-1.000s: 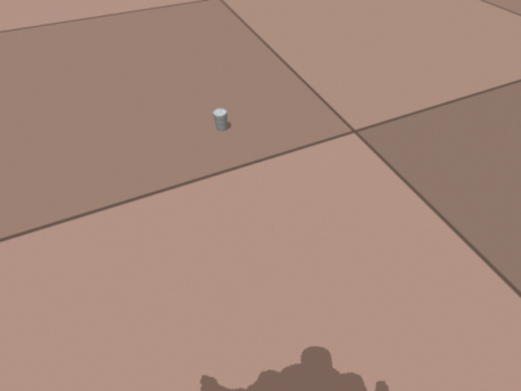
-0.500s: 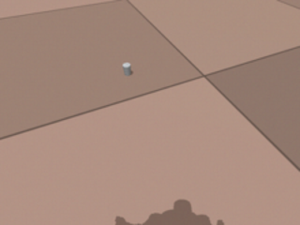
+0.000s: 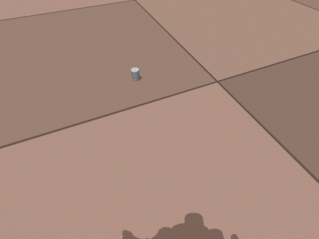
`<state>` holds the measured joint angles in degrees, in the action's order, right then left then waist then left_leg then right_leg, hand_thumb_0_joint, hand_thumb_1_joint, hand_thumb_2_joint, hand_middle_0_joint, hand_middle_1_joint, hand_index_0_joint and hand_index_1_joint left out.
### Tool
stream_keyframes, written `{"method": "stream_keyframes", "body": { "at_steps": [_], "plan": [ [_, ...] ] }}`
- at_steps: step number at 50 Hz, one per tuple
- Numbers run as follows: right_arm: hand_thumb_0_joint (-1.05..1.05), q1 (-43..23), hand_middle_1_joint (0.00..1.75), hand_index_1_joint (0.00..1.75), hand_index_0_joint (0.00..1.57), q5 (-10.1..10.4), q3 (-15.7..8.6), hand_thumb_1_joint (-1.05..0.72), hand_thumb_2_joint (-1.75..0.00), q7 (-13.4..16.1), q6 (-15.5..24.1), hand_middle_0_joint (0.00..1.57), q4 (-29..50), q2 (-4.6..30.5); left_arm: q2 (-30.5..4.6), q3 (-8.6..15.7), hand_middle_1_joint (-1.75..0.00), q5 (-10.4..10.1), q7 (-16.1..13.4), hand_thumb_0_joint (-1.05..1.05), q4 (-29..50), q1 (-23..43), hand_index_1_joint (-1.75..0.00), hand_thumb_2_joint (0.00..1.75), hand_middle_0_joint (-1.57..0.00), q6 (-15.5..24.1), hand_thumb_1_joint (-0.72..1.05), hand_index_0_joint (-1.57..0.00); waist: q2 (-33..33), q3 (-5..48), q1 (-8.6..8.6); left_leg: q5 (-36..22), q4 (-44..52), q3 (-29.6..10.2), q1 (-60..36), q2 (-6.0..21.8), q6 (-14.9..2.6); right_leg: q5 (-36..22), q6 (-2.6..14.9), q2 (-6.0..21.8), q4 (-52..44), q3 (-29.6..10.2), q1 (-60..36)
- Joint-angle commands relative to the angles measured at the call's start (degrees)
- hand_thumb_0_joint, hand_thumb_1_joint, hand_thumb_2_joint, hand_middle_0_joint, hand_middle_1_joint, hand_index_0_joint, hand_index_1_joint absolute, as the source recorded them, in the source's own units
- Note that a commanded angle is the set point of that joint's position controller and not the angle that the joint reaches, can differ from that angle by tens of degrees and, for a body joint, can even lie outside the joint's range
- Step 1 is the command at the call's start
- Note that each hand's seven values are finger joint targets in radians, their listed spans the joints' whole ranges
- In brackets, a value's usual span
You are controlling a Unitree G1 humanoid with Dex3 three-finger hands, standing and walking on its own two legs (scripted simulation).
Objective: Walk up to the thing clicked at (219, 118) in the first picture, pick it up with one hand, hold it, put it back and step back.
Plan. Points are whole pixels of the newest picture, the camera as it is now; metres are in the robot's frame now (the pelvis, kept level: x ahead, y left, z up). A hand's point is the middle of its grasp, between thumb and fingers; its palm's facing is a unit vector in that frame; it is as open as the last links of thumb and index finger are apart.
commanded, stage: stand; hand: left
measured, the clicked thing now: (135, 74) +1.68 +0.33 -0.72
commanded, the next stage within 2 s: walk up in 0.12 s
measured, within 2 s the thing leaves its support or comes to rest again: neither
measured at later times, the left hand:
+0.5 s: hand out of the picture +0.08 +0.38 -0.18, palm faces +0.07 -0.92 -0.38, open 7.4 cm
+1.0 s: hand (84, 137) +0.49 +0.34 -0.16, palm faces -0.08 -0.93 -0.35, open 7.4 cm
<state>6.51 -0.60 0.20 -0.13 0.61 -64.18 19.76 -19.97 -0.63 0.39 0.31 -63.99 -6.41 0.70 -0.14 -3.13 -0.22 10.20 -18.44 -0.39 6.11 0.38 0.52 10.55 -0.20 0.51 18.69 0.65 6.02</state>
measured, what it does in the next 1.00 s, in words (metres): walks ahead: left foot, then right foot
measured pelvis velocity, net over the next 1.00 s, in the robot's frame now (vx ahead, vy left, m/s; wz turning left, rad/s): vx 0.35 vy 0.08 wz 0.02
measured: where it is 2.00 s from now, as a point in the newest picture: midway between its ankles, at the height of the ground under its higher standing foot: (157, 149)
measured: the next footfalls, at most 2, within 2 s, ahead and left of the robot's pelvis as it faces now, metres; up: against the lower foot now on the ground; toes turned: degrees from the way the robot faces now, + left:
left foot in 0.46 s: +0.19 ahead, +0.21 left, +0.00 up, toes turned +8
right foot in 0.96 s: +0.52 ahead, -0.03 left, +0.00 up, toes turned -3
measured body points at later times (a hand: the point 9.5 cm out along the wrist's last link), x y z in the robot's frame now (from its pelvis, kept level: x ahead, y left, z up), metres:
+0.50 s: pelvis +0.09 +0.07 -0.03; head +0.09 +0.09 +0.42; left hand +0.07 +0.42 -0.15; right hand +0.21 -0.27 -0.11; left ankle +0.16 +0.20 -0.75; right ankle +0.00 -0.11 -0.74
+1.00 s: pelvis +0.35 +0.08 -0.03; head +0.39 +0.06 +0.41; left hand +0.49 +0.39 -0.13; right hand +0.33 -0.25 -0.16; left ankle +0.16 +0.20 -0.74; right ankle +0.48 -0.03 -0.75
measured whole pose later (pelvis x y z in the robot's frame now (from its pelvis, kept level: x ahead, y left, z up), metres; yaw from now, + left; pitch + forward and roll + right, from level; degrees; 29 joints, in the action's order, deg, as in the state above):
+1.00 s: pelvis +0.35 +0.08 -0.03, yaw +1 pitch -1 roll +0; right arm 23.3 -1.0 -3.9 -1.8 3.8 -53.7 24.0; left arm -22.4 3.2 0.8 5.8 -52.1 -5.4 1.5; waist 2.1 -5.2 3.3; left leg 30.0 -28.1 5.8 -6.0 3.7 0.6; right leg 5.8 2.4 1.7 34.0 4.7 26.7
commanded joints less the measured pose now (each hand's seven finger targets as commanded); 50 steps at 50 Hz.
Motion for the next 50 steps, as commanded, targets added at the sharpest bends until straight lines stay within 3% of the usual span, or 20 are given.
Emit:
{"method": "stream_keyframes", "body": {
  "at_steps": [1, 5, 6, 7, 9, 11, 13, 19, 23, 24, 25, 26, 27, 31, 37, 44, 46, 48, 49, 50],
  "plan": [
    [0.00, -2.2, 0.30, 0.30, 0.20, 0.1, -2.4, -0.90, -0.90, 0.6, 1.2, 0.20, 3.2, 12.0, -12.1, 2.6, -0.30, 0.1, -0.8, 0.00, 3.6, 2.3, -0.30, 0.90, -0.20, 1.2, 0.90, -0.20, 0.1, 4.3, 0.24, -6.7, 2.5, -5.1, -0.2, 6.9, -1.73, -6.0, 1.79, 6.9, -3.3, -5.8, -0.6],
    [0.00, -2.0, 0.30, 0.30, 0.20, 0.1, -2.4, -0.90, -0.90, 0.5, 1.2, 0.20, 3.2, 11.9, -12.1, 2.5, -0.30, 0.1, -0.9, 0.00, 3.6, 2.0, -0.30, 0.90, -0.20, 1.4, 0.90, -0.20, 0.4, 4.3, 0.31, -7.6, 2.6, -5.2, -0.3, 6.9, -1.66, -7.0, 1.66, 6.9, -3.4, -5.7, -0.5],
    [0.00, 1.4, 0.30, 0.30, 0.20, -0.8, -6.5, -0.90, -0.90, -1.2, 2.2, 0.20, 6.4, 18.3, -19.2, 6.9, -0.30, 1.1, 1.2, 0.00, 6.2, -1.4, -0.30, 0.90, -0.20, 2.3, 0.90, -0.20, 0.2, 10.7, 0.11, 25.7, -3.0, -6.7, 1.3, 4.7, -6.37, 23.2, 3.82, 4.0, 2.4, -4.5, -2.1],
    [0.00, -0.5, 0.30, 0.30, 0.20, -1.4, -6.9, -0.90, -0.90, -2.0, 2.2, 0.20, 6.8, 18.4, -18.4, 7.1, -0.30, 1.7, 1.8, 0.00, 6.4, -1.3, -0.30, 0.90, -0.20, 2.4, 0.90, -0.20, 2.0, 5.2, -0.88, 32.8, -3.5, -8.2, 9.3, 5.3, -6.93, 30.1, 4.91, 5.7, 4.1, -7.1, 1.9],
    [0.00, -4.6, 0.30, 0.30, 0.20, -1.4, -6.6, -0.90, -0.90, -2.7, 2.2, 0.20, 9.5, 16.5, -18.2, 7.7, -0.30, 1.9, 2.5, 0.00, 7.1, -3.2, -0.30, 0.90, -0.20, 2.7, 0.90, -0.20, 0.4, -0.5, -2.93, 28.8, -8.0, -6.6, 20.9, 4.3, -5.83, 34.4, 7.21, 9.3, 0.7, -12.9, 0.9],
    [0.00, -10.3, 0.30, 0.30, 0.20, -1.6, -6.4, -0.90, -0.90, -2.8, 2.7, 0.20, 12.3, 12.9, -20.8, 8.9, -0.30, 2.1, 2.1, 0.00, 6.1, -9.3, -0.30, 0.90, -0.20, 3.6, 0.90, -0.20, -9.1, -3.4, -7.82, 15.9, -25.6, 0.5, 36.8, 1.0, -2.36, 32.2, 13.46, 21.1, -11.6, -26.6, -11.5],
    [0.00, -7.9, 0.30, 0.30, 0.20, -1.2, -6.8, -0.90, -0.90, -2.6, 3.3, 0.20, 12.4, 14.1, -22.1, 9.4, -0.30, 1.9, 1.9, 0.00, 7.9, -8.9, -0.30, 0.90, -0.20, 4.0, 0.90, -0.20, -5.8, -2.3, -6.86, 16.6, -27.9, -4.6, 39.0, 4.0, -2.07, 24.6, 16.07, 24.4, -12.3, -28.0, -15.8],
    [0.00, 0.8, 0.30, 0.30, 0.20, -1.0, -8.4, -0.90, -0.90, -5.0, 3.0, 0.20, 11.3, 15.5, -21.3, 8.8, -0.30, 2.0, 2.8, 0.00, 13.4, 2.2, -0.30, 0.90, -0.20, 4.0, 0.90, -0.20, -12.0, -2.6, 0.63, 8.7, -19.6, -0.4, 14.8, 5.9, -0.99, 23.5, 9.96, 14.9, -10.4, -8.9, 6.8],
    [0.00, 14.4, 0.30, 0.30, 0.20, -1.4, -10.0, -0.90, -0.90, -4.1, 3.3, 0.20, 7.6, 16.2, -17.6, 7.5, -0.30, 1.5, 3.6, 0.00, 13.8, 0.9, -0.30, 0.90, -0.20, 3.3, 0.90, -0.20, 0.5, 2.5, 6.87, 0.9, -12.2, 7.1, -12.5, 0.1, -1.09, 16.4, 7.38, 7.0, 10.7, 2.9, 22.0],
    [0.00, 20.5, 0.30, 0.30, 0.20, -1.9, -11.3, -0.90, -0.90, -3.2, 3.7, 0.20, 6.3, 19.7, -14.1, 6.3, -0.30, 1.6, 3.6, 0.00, 13.7, -2.6, -0.30, 0.90, -0.20, 3.1, 0.90, -0.20, 12.3, 5.9, 9.71, 13.1, -8.0, 1.0, -21.3, 2.8, -3.19, 15.6, 6.28, 2.6, 29.1, 6.4, 29.6],
    [0.00, 25.3, 0.30, 0.30, 0.20, -2.8, -12.1, -0.90, -0.90, -2.3, 4.1, 0.20, 6.8, 25.1, -10.1, 5.1, -0.30, 1.3, 3.4, 0.00, 14.8, -4.0, -0.30, 0.90, -0.20, 3.2, 0.90, -0.20, 23.0, 6.2, 10.82, 33.6, 1.4, -25.7, -21.0, 16.3, -7.16, 25.5, 4.44, -4.0, 46.2, 0.5, 40.1],
    [0.00, 16.9, 0.30, 0.30, 0.20, -0.9, -11.8, -0.90, -0.90, -2.5, 4.6, 0.20, 10.6, 27.6, -15.1, 5.9, -0.30, 1.0, 2.9, 0.00, 14.9, -4.6, -0.30, 0.90, -0.20, 2.9, 0.90, -0.20, 15.3, 5.5, 7.34, 45.6, 12.1, -42.4, -11.7, 24.0, -12.31, 22.1, 4.27, -2.0, 50.2, -6.4, 37.3],
    [0.00, 11.6, 0.30, 0.30, 0.20, 0.2, -11.7, -0.90, -0.90, -2.5, 4.4, 0.20, 12.2, 27.2, -17.8, 6.0, -0.30, 1.3, 2.6, 0.00, 14.5, -4.0, -0.30, 0.90, -0.20, 3.0, 0.90, -0.20, 12.7, 0.5, 4.86, 44.3, 14.3, -43.7, -4.7, 26.2, -14.46, 19.1, 4.57, 1.4, 51.3, -8.7, 35.3],
    [0.00, 6.6, 0.30, 0.30, 0.20, 0.5, -8.3, -0.90, -0.90, -2.0, 6.0, 0.20, 14.1, 19.2, -18.4, 6.6, -0.30, -0.8, 3.6, 0.00, 9.8, -10.0, -0.30, 0.90, -0.20, 2.7, 0.90, -0.20, 6.9, -3.5, -0.36, 18.9, 9.4, -12.0, 3.5, 14.0, -6.59, 4.2, 1.84, 5.2, 41.9, -7.7, 28.1],
    [0.00, 10.0, 0.30, 0.30, 0.20, 0.5, -8.3, -0.90, -0.90, -2.1, 6.9, 0.20, 15.1, 19.2, -16.1, 6.6, -0.30, 0.4, 5.2, 0.00, 14.2, -2.7, -0.30, 0.90, -0.20, 2.2, 0.90, -0.20, 6.6, -5.9, 1.41, 8.9, 12.1, -4.9, 0.5, 14.6, -11.09, -2.8, -1.32, 6.6, 28.9, -3.9, 29.9],
    [0.00, 14.5, 0.30, 0.30, 0.20, 0.3, -8.4, -0.90, -0.90, -1.4, 5.9, 0.20, 15.4, 19.3, -12.4, 5.7, -0.30, 0.4, 5.8, 0.00, 19.0, 8.9, -0.30, 0.90, -0.20, 2.6, 0.90, -0.20, 5.3, -3.3, 4.32, -16.3, 5.3, 0.6, -5.1, 12.6, -8.29, -7.6, 2.41, 4.1, 13.5, 3.2, 22.6],
    [0.00, 14.6, 0.30, 0.30, 0.20, 0.1, -8.5, -0.90, -0.90, -0.8, 5.4, 0.20, 16.1, 19.7, -12.4, 6.1, -0.30, 0.3, 5.5, 0.00, 18.3, 6.8, -0.30, 0.90, -0.20, 2.4, 0.90, -0.20, 5.0, -0.5, 3.06, -23.6, 0.3, 1.1, -6.8, 12.8, -8.19, -5.6, 3.63, 2.3, 12.8, 4.4, 17.9],
    [0.00, 14.2, 0.30, 0.30, 0.20, -0.2, -8.2, -0.90, -0.90, -0.3, 5.0, 0.20, 17.0, 19.1, -14.2, 7.5, -0.30, 0.3, 4.6, 0.00, 15.8, -4.0, -0.30, 0.90, -0.20, 2.4, 0.90, -0.20, 1.8, 7.1, -2.79, -30.9, -15.9, 3.1, -6.0, 11.3, -7.37, -3.8, 5.07, 0.1, 10.5, 5.2, 3.5],
    [0.00, 17.0, 0.30, 0.30, 0.20, -0.3, -7.1, -0.90, -0.90, -0.4, 5.0, 0.20, 17.3, 16.5, -16.9, 8.9, -0.30, 0.5, 3.8, 0.00, 13.9, -11.6, -0.30, 0.90, -0.20, 2.8, 0.90, -0.20, -3.8, 13.2, -5.71, -23.7, -29.9, 4.6, 1.0, 8.2, -5.63, -1.5, 6.20, 1.1, 10.2, 2.2, -10.1],
    [0.00, 20.6, 0.30, 0.30, 0.20, 0.4, -5.6, -0.90, -0.90, -0.7, 5.1, 0.20, 18.3, 12.5, -21.0, 10.4, -0.30, 1.0, 3.2, 0.00, 13.3, -17.3, -0.30, 0.90, -0.20, 3.2, 0.90, -0.20, -14.4, 18.8, -6.78, -2.6, -43.3, 5.3, 14.5, 3.1, -4.39, 9.3, 8.45, 12.5, 8.3, -14.3, -23.6]
  ]
}}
